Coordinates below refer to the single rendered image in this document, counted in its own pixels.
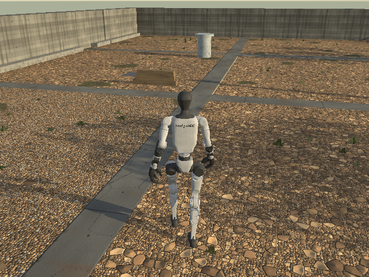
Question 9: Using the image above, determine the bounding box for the robot left upper arm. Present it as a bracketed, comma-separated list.
[158, 116, 173, 149]

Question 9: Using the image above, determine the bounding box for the right robot hand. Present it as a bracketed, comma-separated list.
[201, 156, 215, 169]

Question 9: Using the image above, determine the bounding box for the robot right upper arm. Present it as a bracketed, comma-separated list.
[197, 116, 212, 147]

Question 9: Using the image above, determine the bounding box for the left robot foot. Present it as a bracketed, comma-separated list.
[171, 214, 179, 227]

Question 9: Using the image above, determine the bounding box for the left robot hand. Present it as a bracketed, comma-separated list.
[149, 167, 162, 184]

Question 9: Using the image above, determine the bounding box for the robot left forearm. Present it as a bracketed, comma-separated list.
[150, 140, 163, 169]

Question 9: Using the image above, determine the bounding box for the left robot thigh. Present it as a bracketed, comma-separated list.
[165, 160, 178, 194]

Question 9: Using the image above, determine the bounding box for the robot right forearm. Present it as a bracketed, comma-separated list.
[205, 139, 214, 159]

